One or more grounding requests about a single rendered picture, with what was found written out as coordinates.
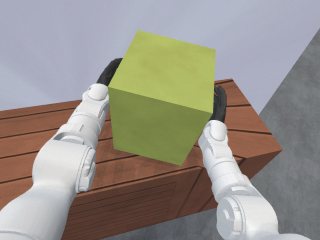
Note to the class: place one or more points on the right robot upper arm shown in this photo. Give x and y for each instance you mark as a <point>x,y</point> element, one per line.
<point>242,217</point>

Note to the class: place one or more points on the carton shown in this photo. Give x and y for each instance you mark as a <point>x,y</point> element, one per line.
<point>161,97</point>

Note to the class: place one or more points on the robot right forearm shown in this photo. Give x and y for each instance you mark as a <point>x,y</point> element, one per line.
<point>222,168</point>

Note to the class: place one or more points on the left robot upper arm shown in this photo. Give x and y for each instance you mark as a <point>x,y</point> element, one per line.
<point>63,170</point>

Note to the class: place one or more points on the left robot hand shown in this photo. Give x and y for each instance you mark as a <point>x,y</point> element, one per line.
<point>108,73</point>

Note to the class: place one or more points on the robot left forearm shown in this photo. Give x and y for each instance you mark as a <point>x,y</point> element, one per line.
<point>86,122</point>

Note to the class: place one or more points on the right robot hand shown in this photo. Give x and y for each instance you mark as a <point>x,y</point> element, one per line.
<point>219,104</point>

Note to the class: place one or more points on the pedestal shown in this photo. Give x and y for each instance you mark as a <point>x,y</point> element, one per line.
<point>129,191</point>

